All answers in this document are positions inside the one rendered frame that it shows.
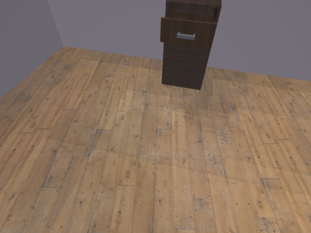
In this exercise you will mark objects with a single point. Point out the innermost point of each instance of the cabinet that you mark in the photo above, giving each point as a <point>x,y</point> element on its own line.
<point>184,66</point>

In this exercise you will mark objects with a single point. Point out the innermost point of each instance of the drawer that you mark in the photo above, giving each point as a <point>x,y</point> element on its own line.
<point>203,26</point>

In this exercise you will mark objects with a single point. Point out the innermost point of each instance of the handle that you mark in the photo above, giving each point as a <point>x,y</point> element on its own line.
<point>186,36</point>

